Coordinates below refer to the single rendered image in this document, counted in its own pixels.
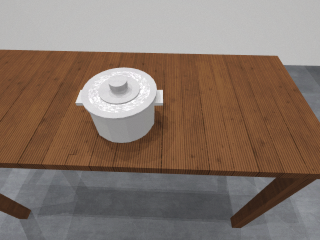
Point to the table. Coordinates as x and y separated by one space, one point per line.
222 115

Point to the lid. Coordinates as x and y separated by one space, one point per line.
100 101

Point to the knob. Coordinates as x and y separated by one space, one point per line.
118 83

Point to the pot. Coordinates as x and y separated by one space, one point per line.
127 130

